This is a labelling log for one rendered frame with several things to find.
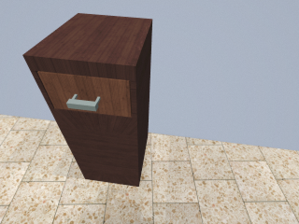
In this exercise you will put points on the drawer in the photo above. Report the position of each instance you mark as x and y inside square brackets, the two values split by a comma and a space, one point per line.
[115, 94]

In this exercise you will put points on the handle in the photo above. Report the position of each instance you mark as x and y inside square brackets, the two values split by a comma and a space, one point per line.
[74, 103]

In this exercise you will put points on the cabinet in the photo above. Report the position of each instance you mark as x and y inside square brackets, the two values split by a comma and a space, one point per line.
[107, 148]

